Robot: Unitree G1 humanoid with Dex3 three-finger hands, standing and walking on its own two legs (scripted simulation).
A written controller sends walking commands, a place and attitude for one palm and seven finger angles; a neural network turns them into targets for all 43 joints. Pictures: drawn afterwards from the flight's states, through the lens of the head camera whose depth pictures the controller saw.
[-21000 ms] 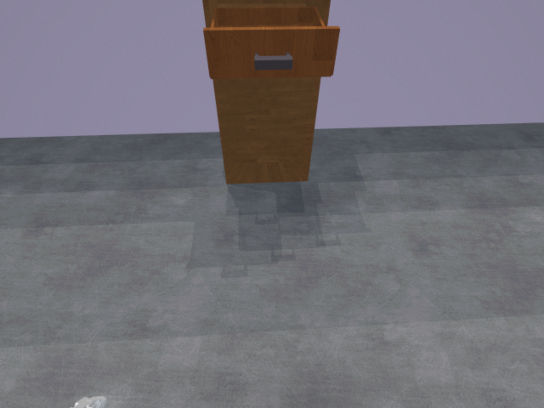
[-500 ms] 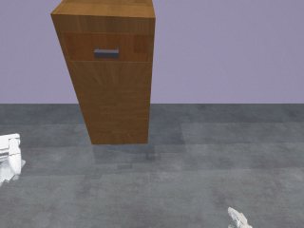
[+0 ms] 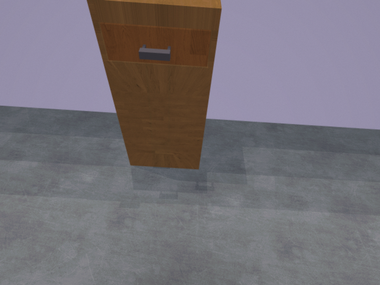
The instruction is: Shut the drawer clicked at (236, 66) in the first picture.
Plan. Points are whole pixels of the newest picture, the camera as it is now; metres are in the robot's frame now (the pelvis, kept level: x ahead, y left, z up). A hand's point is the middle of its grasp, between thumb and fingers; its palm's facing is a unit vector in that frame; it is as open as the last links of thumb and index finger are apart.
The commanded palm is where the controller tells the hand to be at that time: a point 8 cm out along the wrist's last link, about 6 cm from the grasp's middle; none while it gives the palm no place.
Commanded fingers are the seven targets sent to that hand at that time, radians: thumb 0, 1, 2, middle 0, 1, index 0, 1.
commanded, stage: let the arm hang, fingers relaxed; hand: left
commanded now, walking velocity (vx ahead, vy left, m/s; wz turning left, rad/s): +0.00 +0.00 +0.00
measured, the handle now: (155, 51) +0.85 +0.19 +0.04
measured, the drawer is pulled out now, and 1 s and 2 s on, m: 0.00 0.00 0.00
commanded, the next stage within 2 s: look to check the result in 0.70 s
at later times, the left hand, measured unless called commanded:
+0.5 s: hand out of the picture -0.02 +0.17 -0.17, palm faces +0.01 -0.99 -0.17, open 7.3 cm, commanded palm none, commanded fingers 0.00 0.90 0.90 -0.20 -0.30 -0.20 -0.30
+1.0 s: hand out of the picture -0.03 +0.17 -0.17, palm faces +0.01 -0.98 -0.19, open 7.4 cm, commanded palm none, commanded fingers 0.00 0.90 0.90 -0.20 -0.30 -0.20 -0.30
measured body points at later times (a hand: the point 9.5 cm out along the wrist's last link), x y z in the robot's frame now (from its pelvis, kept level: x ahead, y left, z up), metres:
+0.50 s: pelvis -0.01 +0.01 +0.00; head -0.01 +0.01 +0.45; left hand -0.02 +0.22 -0.16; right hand -0.06 -0.18 -0.17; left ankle +0.00 +0.12 -0.74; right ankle +0.01 -0.10 -0.74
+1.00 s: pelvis -0.01 +0.01 +0.00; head +0.00 +0.00 +0.45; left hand -0.02 +0.22 -0.16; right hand -0.05 -0.19 -0.16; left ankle +0.00 +0.12 -0.74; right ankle +0.01 -0.10 -0.74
